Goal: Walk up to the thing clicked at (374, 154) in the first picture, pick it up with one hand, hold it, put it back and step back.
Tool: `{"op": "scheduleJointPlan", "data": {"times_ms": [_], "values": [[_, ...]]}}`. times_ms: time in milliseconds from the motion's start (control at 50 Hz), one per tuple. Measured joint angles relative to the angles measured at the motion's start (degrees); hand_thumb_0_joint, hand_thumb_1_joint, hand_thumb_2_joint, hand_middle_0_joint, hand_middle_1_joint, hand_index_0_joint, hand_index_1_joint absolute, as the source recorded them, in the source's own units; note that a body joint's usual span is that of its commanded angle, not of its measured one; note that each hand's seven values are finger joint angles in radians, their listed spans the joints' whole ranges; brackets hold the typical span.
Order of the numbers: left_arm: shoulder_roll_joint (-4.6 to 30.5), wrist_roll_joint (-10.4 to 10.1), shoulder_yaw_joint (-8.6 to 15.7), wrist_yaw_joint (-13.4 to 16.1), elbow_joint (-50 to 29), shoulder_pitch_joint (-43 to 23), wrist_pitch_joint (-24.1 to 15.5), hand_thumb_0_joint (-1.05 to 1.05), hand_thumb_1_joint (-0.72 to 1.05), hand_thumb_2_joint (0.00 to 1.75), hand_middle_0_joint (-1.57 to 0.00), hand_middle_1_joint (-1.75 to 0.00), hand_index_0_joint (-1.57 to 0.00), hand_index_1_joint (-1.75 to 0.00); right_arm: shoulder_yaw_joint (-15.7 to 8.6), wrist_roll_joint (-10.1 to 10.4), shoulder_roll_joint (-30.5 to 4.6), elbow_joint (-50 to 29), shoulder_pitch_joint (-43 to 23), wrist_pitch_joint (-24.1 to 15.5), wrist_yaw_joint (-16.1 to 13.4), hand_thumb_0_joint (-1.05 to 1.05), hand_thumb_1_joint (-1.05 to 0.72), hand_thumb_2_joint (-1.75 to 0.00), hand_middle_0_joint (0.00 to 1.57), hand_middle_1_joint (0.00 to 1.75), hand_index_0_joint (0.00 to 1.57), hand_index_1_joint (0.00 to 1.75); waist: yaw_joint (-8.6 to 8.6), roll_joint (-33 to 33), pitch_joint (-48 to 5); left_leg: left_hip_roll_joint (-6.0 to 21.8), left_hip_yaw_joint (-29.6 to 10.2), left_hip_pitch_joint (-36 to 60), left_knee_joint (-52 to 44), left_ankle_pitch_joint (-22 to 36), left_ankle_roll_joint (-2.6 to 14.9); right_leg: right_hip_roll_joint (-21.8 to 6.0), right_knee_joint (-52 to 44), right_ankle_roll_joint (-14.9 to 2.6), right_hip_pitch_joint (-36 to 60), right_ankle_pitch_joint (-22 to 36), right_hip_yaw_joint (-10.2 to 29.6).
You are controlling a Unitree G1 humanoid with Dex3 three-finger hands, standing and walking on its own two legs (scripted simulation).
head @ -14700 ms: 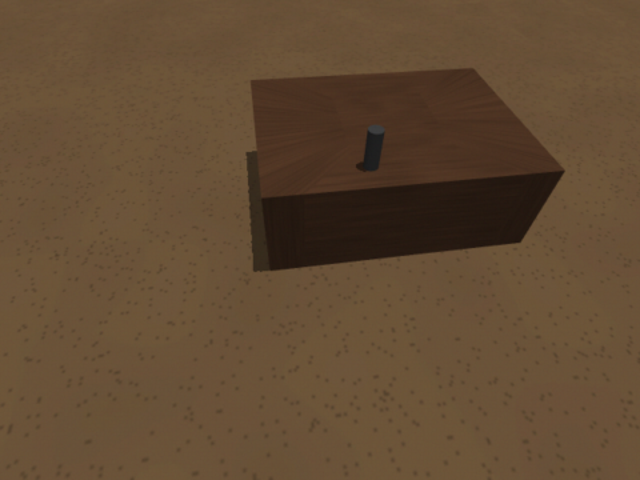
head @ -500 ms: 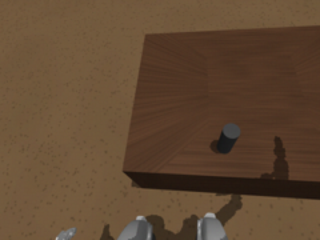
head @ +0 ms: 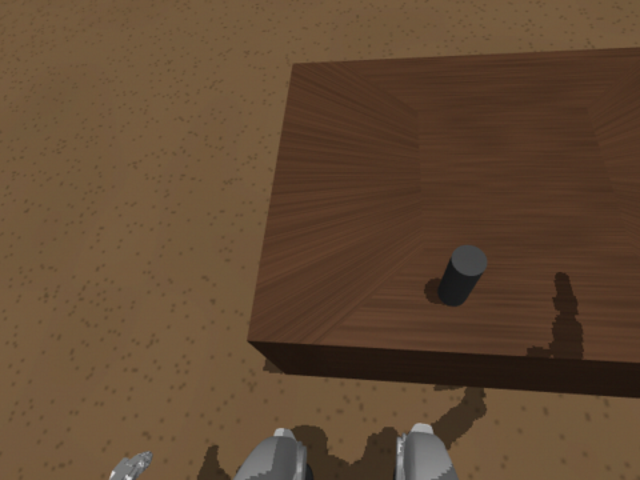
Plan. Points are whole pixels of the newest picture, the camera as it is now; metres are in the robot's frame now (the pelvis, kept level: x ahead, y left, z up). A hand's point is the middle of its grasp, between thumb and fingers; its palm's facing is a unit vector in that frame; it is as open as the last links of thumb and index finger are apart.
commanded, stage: go down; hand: right
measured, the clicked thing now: (459, 278) +0.46 -0.18 -0.22
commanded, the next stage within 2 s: none
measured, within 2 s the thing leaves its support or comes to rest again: neither
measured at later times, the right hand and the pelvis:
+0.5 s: hand out of the picture +0.39 -0.38 +0.07, palm faces +0.15 +0.99 +0.00, open 17.3 cm; pelvis +0.00 -0.01 +0.00, yaw +0 degrees
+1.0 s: hand out of the picture +0.40 -0.38 +0.06, palm faces +0.16 +0.99 +0.00, open 17.4 cm; pelvis +0.00 -0.01 +0.00, yaw +0 degrees
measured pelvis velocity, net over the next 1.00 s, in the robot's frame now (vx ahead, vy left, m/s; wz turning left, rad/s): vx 0.00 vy -0.01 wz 0.01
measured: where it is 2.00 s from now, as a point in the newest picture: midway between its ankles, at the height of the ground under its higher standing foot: outside the picture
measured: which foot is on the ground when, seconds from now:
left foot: down 0.00-1.00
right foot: down 0.00-1.00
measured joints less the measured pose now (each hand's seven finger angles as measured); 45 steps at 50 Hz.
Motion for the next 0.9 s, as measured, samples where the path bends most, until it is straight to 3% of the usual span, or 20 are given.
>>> {"op": "scheduleJointPlan", "data": {"times_ms": [620,900], "values": [[-0.5,0.2,0.1,-0.3,0.1,0.1,0.3,0.01,0.91,0.89,-0.2,-0.3,-0.21,-0.3,0.8,-0.4,0.7,-0.1,-0.6,-0.1,-0.7,-0.02,0.52,-0.1,0.05,0.07,0.06,0.07,-0.03,0.0,0.1,0.1,-0.4,0.3,-0.6,0.6,-0.55,0.1,0.1,-0.6,0.1,0.1,-0.4],[-0.4,0.2,0.0,0.0,0.1,-0.2,0.1,0.01,0.91,0.89,-0.21,-0.3,-0.21,-0.3,1.2,-0.3,-0.7,0.6,-1.8,0.0,-0.5,-0.02,0.54,-0.09,0.05,0.07,0.06,0.07,-0.03,0.2,0.4,0.1,-0.3,-0.2,-0.5,0.7,-0.48,0.2,0.3,-0.59,-0.6,0.2,-0.2]]}}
